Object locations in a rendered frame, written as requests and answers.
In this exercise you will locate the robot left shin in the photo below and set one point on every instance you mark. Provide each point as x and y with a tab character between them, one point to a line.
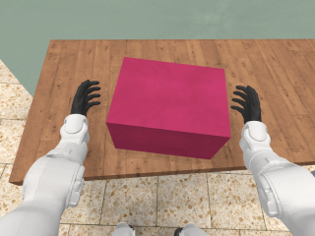
122	224

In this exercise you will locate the robot left upper arm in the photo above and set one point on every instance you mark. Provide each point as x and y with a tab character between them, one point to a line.
55	184

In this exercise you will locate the robot right hand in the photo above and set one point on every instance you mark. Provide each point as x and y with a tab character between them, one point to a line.
252	110

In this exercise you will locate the table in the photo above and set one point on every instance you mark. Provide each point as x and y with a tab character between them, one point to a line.
280	70

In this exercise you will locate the carton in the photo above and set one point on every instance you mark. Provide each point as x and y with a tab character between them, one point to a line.
169	108

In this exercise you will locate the robot left forearm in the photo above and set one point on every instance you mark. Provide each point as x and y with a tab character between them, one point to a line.
72	146

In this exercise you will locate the robot left hand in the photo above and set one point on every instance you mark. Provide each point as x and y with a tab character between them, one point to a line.
81	104

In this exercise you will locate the robot right upper arm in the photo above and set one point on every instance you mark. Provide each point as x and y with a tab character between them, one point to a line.
289	195

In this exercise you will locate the robot right forearm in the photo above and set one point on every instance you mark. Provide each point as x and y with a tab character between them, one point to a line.
258	156

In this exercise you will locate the robot shin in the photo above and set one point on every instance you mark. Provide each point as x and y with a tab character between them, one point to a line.
122	224
189	225

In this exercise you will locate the robot right shin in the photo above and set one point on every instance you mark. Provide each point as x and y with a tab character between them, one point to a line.
189	225

